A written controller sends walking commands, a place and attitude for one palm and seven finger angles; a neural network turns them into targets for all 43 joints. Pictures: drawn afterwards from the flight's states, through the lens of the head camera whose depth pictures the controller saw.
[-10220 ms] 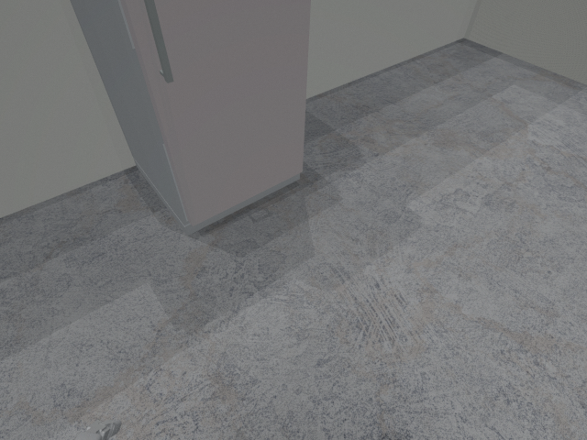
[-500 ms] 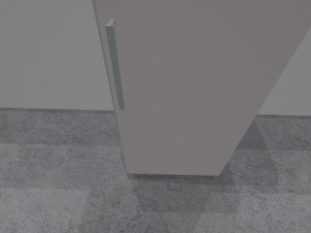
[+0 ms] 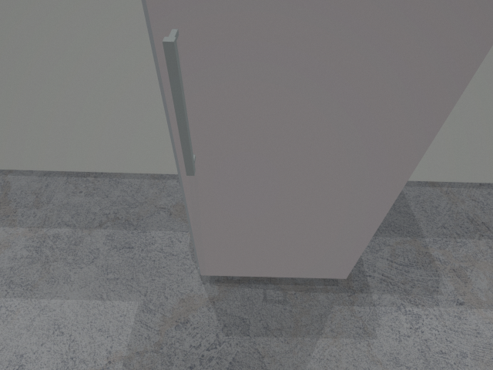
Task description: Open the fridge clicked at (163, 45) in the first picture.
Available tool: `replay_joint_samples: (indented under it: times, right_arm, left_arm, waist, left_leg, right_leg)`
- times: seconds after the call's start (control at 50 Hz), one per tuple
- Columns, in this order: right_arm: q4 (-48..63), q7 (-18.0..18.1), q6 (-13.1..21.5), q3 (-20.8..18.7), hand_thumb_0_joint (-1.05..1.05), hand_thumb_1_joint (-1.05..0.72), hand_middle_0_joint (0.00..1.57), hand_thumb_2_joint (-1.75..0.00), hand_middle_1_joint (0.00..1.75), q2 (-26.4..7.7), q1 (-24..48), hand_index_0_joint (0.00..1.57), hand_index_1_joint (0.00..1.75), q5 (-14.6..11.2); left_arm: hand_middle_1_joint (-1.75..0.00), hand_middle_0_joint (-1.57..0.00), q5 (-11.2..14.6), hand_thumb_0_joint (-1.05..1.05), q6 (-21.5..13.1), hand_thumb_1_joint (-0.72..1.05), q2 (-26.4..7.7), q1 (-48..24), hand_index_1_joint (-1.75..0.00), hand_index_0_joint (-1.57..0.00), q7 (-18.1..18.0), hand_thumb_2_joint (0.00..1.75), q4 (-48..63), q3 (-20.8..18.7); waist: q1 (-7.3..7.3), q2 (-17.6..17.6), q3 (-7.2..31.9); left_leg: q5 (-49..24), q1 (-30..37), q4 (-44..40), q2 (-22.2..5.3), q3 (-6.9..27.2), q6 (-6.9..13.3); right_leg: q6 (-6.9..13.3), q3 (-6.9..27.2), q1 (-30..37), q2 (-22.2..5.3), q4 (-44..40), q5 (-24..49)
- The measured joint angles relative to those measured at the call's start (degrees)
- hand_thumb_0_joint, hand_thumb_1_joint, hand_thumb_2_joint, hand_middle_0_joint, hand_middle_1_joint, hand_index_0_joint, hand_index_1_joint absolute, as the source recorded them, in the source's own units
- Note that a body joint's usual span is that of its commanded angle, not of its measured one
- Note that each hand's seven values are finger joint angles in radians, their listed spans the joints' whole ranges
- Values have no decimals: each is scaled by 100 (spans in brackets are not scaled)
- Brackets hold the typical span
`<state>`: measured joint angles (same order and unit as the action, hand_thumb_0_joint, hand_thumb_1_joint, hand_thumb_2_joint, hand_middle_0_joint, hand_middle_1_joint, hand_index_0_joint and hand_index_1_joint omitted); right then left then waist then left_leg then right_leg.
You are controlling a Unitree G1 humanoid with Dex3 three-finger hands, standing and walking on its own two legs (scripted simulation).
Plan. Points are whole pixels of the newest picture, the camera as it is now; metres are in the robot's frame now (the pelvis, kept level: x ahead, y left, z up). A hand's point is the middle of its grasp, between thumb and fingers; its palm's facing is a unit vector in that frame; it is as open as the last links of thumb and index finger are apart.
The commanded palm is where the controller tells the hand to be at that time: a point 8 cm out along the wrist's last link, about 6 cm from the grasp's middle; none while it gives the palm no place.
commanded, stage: look again from close up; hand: left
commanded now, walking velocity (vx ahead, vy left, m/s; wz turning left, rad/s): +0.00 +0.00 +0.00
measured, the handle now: (183, 113) +0.55 +0.16 +0.12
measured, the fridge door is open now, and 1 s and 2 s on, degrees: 0 0 0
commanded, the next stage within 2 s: none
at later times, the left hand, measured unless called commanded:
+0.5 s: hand out of the picture +0.01 +0.17 -0.18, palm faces +0.02 -0.98 -0.20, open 7.4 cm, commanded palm none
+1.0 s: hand out of the picture +0.03 +0.18 -0.17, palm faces +0.01 -0.97 -0.22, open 7.4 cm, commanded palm none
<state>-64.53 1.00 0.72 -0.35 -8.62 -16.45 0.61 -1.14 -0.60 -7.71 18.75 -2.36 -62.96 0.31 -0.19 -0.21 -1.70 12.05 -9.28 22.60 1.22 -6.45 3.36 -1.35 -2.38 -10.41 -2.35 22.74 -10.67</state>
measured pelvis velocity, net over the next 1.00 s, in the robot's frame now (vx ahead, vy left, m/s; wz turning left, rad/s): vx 0.02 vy -0.01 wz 0.01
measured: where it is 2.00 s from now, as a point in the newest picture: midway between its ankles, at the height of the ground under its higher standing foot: outside the picture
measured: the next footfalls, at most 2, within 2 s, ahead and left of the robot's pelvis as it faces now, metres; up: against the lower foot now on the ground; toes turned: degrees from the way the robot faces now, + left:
none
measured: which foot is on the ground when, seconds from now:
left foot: down 0.00-1.00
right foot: down 0.00-1.00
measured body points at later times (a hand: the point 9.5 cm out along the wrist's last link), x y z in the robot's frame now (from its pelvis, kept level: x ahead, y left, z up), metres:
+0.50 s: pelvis +0.01 +0.00 +0.00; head +0.01 +0.00 +0.45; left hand +0.01 +0.22 -0.16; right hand +0.01 -0.24 -0.16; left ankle +0.01 +0.08 -0.74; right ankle +0.02 -0.13 -0.74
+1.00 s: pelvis +0.02 -0.01 +0.00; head +0.03 +0.00 +0.45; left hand +0.03 +0.23 -0.15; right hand +0.04 -0.25 -0.15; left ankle +0.01 +0.08 -0.74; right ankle +0.02 -0.13 -0.74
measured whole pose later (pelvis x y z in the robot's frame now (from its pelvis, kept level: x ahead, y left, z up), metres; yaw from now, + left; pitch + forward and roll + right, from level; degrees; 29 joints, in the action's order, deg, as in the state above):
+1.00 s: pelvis +0.02 -0.01 +0.00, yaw +0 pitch -1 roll +0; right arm -64.7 0.9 1.2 0.1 -11.9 -12.9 0.7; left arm -1.1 -0.8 -11.3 14.6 -1.6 -63.3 0.2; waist 0.0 -0.1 -2.0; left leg 12.2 -7.0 20.0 1.0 -5.7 2.6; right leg -0.9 -3.0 -8.1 -2.0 20.5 -11.4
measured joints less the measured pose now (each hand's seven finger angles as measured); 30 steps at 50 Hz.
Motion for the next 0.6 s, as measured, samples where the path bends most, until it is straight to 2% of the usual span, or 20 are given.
replay_joint_samples:
  times: [0.6]
  right_arm:
    - [-22, -2, 23, 22, 1, -91, 20, -90, 30, -177, 168, 20, 29, 7]
  left_arm:
    - [-30, -20, 3, 0, -12, 91, -193, -246, -30, -20, 43, 90, -11, -11]
  waist:
    - [3, -4, -32]
  left_leg:
    - [3, 124, -143, -11, 36, -39]
  right_leg:
    - [25, -33, 124, 22, -123, -29]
